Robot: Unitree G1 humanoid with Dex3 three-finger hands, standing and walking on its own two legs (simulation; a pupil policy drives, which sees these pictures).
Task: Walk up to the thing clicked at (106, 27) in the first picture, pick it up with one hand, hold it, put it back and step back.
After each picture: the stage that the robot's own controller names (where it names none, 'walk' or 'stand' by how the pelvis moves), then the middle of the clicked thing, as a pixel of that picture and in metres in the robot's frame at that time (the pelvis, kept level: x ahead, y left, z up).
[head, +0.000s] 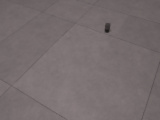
stand; (107, 28) +1.65 -0.31 -0.72
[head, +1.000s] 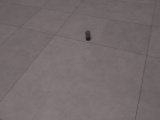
walk; (88, 35) +1.53 +0.06 -0.70
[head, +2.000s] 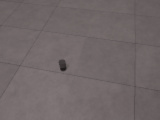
walk; (62, 65) +0.98 +0.27 -0.71
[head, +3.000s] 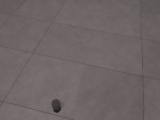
walk; (56, 106) +0.56 +0.20 -0.70
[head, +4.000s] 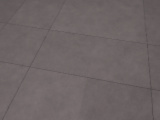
stand; out of the picture +0.35 +0.20 -0.70
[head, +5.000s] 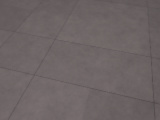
stand; out of the picture +0.34 +0.20 -0.72
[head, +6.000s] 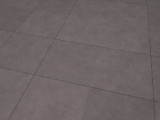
stand; out of the picture +0.34 +0.20 -0.73
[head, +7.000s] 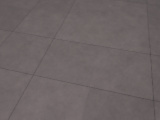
stand; out of the picture +0.33 +0.21 -0.73
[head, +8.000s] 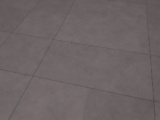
stand; out of the picture +0.32 +0.21 -0.73
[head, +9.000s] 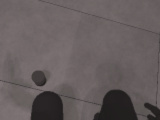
go down; (39, 78) +0.40 +0.20 -0.42
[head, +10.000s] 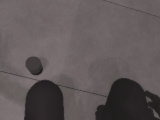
go down; (34, 66) +0.42 +0.21 -0.32
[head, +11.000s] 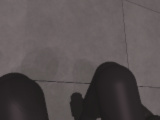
close in; out of the picture +0.41 +0.24 -0.23
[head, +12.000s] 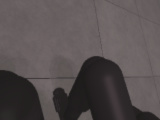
close; out of the picture +0.41 +0.25 -0.23
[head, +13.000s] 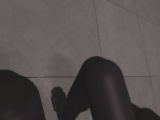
lift; out of the picture +0.40 +0.25 -0.23
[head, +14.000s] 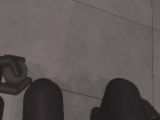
lift; (15, 75) +0.33 +0.24 -0.09
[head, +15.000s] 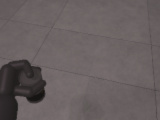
hold; (33, 86) +0.33 +0.18 +0.04
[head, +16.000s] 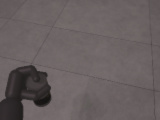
hold; (39, 90) +0.32 +0.17 +0.00
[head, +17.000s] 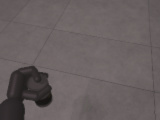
crouch; (40, 91) +0.32 +0.16 +0.00
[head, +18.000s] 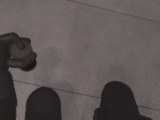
crouch; (24, 57) +0.43 +0.19 -0.10
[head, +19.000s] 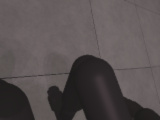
lower; out of the picture +0.43 +0.25 -0.23
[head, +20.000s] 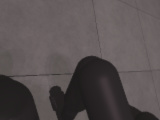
lower; out of the picture +0.42 +0.26 -0.23
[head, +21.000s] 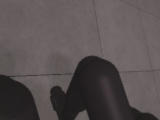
lower; out of the picture +0.42 +0.26 -0.23
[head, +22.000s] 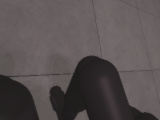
lower; out of the picture +0.42 +0.26 -0.23
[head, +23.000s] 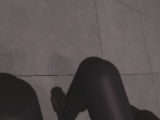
open; out of the picture +0.41 +0.25 -0.23
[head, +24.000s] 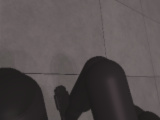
stand; out of the picture +0.41 +0.24 -0.23
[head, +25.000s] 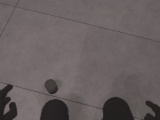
walk; (51, 87) +0.41 +0.17 -0.47
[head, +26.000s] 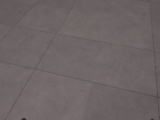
stand; out of the picture +0.35 +0.16 -0.66
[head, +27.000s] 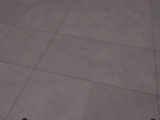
stand; out of the picture +0.35 +0.17 -0.66
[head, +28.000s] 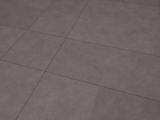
stand; out of the picture +0.37 +0.16 -0.72
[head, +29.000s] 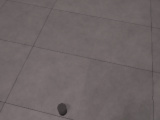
walk; (62, 109) +0.41 +0.14 -0.70
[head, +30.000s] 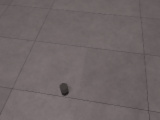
walk; (64, 89) +0.63 +0.19 -0.70
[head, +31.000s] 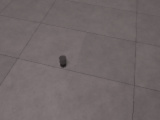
stand; (63, 61) +0.96 +0.18 -0.70
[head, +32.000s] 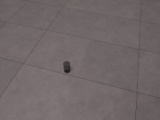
stand; (66, 67) +0.97 +0.17 -0.72
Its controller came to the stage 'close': yes
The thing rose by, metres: 0.71
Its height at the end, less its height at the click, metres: +0.00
